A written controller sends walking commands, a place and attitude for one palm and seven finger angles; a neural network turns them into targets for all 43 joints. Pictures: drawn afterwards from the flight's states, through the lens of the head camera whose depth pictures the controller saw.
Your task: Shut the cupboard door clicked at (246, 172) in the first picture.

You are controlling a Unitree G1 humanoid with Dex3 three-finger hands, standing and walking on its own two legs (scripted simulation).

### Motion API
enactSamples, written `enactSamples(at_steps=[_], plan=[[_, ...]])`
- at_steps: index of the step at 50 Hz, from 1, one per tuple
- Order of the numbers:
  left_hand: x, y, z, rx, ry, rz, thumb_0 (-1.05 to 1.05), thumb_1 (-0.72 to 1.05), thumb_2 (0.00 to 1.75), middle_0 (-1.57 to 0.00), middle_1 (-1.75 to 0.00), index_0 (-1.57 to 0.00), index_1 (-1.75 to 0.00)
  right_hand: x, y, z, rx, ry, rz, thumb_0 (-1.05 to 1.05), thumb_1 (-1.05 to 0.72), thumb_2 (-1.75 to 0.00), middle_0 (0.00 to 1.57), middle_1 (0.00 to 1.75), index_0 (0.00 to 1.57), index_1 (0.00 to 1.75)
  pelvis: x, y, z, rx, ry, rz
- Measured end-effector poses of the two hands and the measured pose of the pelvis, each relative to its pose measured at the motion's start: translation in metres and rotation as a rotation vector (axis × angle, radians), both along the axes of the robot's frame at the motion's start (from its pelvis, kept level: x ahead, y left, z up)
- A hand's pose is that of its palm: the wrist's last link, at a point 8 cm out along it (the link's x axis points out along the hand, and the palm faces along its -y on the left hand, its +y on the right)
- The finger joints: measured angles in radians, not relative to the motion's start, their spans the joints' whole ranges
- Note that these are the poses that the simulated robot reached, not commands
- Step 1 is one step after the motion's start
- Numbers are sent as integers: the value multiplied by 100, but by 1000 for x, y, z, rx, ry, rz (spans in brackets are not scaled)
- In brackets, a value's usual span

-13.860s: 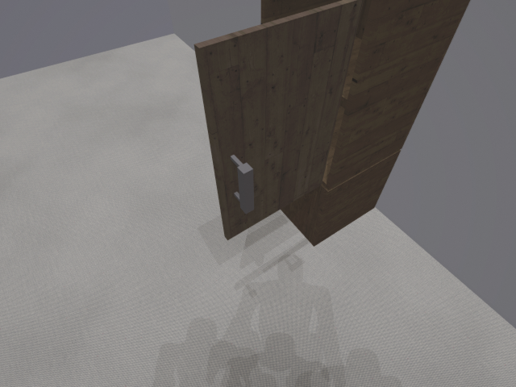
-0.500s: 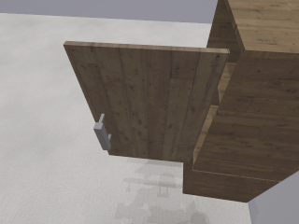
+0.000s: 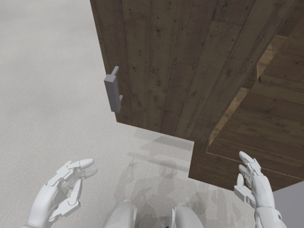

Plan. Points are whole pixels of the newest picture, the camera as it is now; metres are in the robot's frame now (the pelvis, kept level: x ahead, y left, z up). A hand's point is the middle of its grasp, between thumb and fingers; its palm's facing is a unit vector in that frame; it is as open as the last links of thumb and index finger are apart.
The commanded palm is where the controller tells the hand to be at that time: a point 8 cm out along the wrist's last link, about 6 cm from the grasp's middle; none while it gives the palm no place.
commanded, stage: raise the hand and make a fist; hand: left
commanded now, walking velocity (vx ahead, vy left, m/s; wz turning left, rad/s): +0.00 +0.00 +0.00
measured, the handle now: (116, 90) +0.50 +0.17 +0.02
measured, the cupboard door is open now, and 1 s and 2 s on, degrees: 92 92 92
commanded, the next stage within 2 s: bring the fist close to the handle in 1.50 s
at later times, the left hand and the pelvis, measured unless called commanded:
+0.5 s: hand (61, 190) +0.19 +0.22 +0.03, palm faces -0.11 -0.99 -0.05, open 3.8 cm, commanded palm +0.17 +0.27 +0.03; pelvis -0.03 +0.04 -0.02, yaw -1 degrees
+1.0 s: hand (72, 178) +0.22 +0.21 +0.03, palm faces -0.19 -0.98 -0.04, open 3.1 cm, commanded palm +0.20 +0.27 +0.03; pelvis +0.00 +0.03 -0.02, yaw -1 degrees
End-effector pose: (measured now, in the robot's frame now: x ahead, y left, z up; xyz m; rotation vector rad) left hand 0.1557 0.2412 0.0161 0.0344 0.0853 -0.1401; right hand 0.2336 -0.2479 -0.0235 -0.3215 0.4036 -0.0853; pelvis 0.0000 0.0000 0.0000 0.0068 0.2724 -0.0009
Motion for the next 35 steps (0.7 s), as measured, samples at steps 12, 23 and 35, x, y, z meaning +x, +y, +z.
enactSamples(at_steps=[12,23,35], plan=[[36,-2,21,-27,-33,-134,1,90,90,-63,-76,-63,-77,-69,60,-61,156,157,-60,2,-90,-90,20,30,20,30,-29,24,-21,-44,-15,0],[18,38,24,15,-32,53,1,90,90,-83,-98,-83,-99,-122,50,-61,77,278,-134,2,-90,-90,20,30,21,30,-26,42,-15,-46,14,-2],[34,28,22,-1,-21,-36,2,90,90,-105,-122,-105,-123,-63,55,-37,58,137,-89,2,-90,-90,20,30,20,30,-16,46,-16,-58,28,0]])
